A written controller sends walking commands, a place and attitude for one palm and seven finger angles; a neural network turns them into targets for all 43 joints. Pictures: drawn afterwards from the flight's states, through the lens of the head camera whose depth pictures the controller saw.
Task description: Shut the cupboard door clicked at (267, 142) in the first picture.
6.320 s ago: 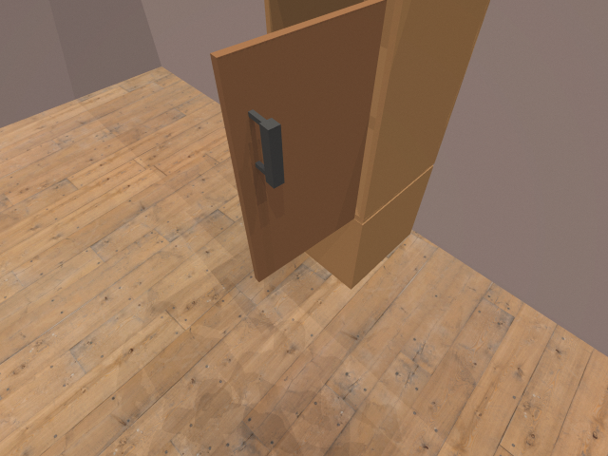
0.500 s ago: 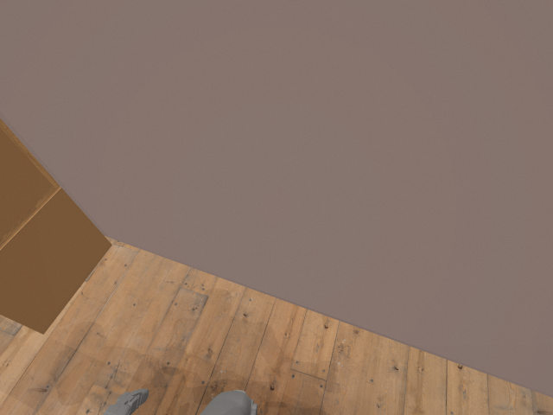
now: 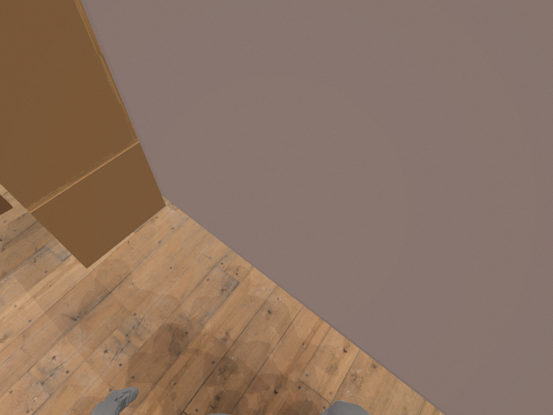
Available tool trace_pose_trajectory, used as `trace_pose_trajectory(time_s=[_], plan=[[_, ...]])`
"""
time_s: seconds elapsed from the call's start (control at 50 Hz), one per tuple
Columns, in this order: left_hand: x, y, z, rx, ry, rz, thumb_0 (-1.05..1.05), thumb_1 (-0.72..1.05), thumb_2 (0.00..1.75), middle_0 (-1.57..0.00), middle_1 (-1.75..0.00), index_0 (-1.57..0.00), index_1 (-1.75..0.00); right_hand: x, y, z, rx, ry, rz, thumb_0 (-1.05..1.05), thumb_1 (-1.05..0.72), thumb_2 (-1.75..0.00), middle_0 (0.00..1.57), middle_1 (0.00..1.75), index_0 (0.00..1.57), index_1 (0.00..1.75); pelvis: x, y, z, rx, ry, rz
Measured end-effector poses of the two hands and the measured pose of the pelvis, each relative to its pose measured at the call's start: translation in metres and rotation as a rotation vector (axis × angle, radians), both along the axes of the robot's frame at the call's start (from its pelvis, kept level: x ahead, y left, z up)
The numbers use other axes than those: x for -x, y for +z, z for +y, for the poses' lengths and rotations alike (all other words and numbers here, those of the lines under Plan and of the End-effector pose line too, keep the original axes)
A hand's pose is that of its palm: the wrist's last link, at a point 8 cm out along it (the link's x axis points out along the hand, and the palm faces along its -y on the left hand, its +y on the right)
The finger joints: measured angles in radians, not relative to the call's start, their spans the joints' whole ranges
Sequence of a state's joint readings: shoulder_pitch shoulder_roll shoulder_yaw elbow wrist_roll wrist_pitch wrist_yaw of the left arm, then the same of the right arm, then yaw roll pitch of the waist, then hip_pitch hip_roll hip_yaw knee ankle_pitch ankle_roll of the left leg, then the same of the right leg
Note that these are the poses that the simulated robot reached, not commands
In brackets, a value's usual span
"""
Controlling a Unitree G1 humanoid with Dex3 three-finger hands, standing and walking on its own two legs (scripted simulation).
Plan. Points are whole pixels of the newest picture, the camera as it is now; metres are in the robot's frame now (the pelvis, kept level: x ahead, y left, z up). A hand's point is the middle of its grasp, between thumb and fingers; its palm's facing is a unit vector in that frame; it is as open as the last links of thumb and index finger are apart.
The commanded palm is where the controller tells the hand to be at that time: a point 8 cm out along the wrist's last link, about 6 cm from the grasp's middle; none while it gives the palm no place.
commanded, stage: turn to face it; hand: left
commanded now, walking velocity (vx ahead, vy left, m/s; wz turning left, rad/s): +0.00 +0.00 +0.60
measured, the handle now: out of the picture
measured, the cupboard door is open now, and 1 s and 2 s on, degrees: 85 85 85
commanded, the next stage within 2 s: take the last steps up to it in 1.22 s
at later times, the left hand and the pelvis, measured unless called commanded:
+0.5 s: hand out of the picture +0.00 +0.20 -0.19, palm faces +0.34 -0.91 -0.22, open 7.3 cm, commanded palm none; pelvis +0.01 -0.01 -0.01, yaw +19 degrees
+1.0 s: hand out of the picture +0.01 +0.16 -0.16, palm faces +0.56 -0.79 -0.24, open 7.3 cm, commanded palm none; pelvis +0.06 -0.03 +0.00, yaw +36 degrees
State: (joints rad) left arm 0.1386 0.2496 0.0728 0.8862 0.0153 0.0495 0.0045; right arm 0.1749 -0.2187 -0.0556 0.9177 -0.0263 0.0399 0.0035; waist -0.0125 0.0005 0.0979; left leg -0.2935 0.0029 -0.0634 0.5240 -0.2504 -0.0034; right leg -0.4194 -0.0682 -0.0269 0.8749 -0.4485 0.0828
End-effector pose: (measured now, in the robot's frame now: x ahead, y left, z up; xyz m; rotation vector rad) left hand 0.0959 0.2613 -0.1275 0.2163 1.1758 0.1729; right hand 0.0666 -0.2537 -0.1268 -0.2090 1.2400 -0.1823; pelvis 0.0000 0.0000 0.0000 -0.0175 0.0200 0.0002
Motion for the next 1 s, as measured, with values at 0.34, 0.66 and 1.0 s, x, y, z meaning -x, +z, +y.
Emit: trace_pose_trajectory(time_s=[0.34,0.66,1.0], plan=[[0.068,-0.004,-0.041,0.035,0.216,0.023,0.00,0.91,0.90,-0.20,-0.30,-0.20,-0.30,-0.080,-0.002,-0.012,-0.022,0.212,0.010,0.00,-0.91,-0.90,0.20,0.30,0.19,0.30,-0.014,0.000,-0.026,-0.047,0.239,-0.012],[0.108,-0.004,-0.001,0.013,0.436,0.049,0.00,0.91,0.90,-0.20,-0.30,-0.20,-0.30,-0.131,0.006,0.039,0.008,0.437,-0.021,0.00,-0.90,-0.90,0.21,0.30,0.20,0.30,-0.024,0.002,-0.014,0.006,0.415,0.008],[0.119,0.000,-0.062,0.025,0.603,0.023,0.00,0.91,0.90,-0.20,-0.30,-0.20,-0.30,-0.199,-0.008,0.048,-0.029,0.591,0.031,0.01,-0.91,-0.90,0.20,0.30,0.20,0.30,-0.058,0.000,-0.033,-0.049,0.628,0.002]])
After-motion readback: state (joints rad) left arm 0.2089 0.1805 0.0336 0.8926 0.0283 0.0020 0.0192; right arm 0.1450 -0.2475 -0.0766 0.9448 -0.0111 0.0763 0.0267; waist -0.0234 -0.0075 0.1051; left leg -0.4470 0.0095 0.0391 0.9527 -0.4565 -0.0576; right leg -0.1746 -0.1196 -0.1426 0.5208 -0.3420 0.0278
